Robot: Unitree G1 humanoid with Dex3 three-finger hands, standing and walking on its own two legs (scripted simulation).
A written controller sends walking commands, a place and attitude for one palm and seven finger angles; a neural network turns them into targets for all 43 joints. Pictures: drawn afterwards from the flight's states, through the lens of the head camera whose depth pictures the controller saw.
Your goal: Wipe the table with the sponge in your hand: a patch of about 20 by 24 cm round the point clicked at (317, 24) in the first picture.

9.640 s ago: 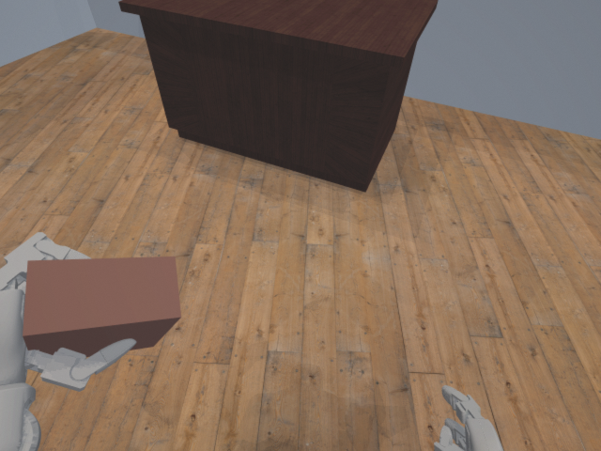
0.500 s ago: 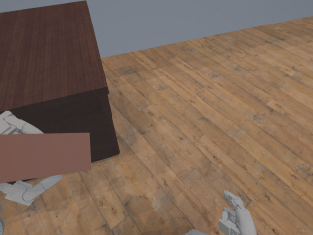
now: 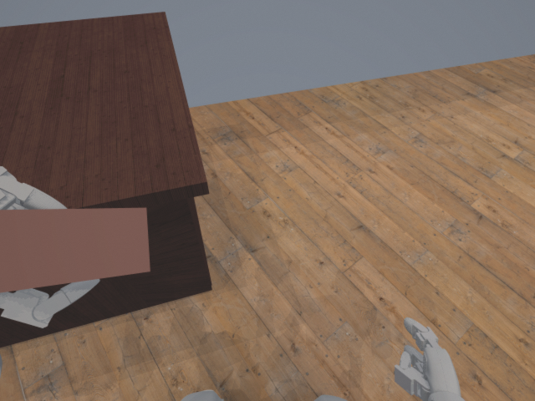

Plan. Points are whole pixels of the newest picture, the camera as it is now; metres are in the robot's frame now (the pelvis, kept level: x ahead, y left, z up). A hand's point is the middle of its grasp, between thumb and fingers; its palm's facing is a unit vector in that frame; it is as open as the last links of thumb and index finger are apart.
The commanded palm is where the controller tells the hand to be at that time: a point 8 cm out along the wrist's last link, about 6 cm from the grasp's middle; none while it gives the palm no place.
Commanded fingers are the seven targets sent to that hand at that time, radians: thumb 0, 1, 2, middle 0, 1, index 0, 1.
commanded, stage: take the last steps up to it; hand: left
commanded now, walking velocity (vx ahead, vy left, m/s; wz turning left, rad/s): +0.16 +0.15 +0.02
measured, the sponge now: (87, 247) +0.24 +0.21 +0.17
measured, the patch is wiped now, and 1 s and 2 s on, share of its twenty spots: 0.00 0.00 0.00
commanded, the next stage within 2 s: come to a stop and stand still in 0.02 s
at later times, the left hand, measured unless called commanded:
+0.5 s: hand (38, 238) +0.24 +0.25 +0.18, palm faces +0.36 -0.82 -0.44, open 10.1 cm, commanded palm +0.19 +0.31 +0.19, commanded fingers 0.00 0.10 1.30 -1.20 -1.60 -1.20 -1.60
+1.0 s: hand (6, 292) +0.19 +0.26 +0.18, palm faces +0.38 -0.83 -0.40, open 10.1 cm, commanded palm +0.14 +0.30 +0.19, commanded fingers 0.00 0.10 1.30 -1.20 -1.60 -1.20 -1.60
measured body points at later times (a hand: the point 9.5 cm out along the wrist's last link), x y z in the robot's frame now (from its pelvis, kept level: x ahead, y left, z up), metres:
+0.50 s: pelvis +0.03 +0.03 +0.01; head +0.06 +0.03 +0.46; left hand +0.22 +0.30 +0.20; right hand +0.20 -0.22 -0.07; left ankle +0.05 +0.15 -0.72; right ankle +0.04 -0.07 -0.72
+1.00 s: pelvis -0.02 +0.02 +0.01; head -0.03 +0.02 +0.46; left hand +0.16 +0.30 +0.20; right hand +0.11 -0.21 -0.09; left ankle +0.04 +0.15 -0.72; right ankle +0.01 -0.07 -0.72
